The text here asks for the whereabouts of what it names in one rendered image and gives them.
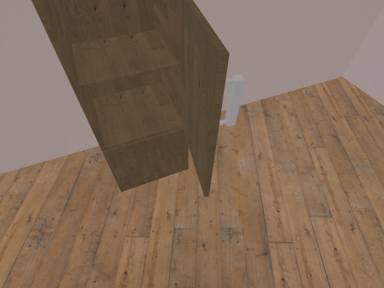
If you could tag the handle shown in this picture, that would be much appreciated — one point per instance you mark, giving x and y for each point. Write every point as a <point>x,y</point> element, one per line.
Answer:
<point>236,88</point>

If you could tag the cupboard door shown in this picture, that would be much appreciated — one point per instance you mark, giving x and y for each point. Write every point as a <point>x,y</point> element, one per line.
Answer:
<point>204,61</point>

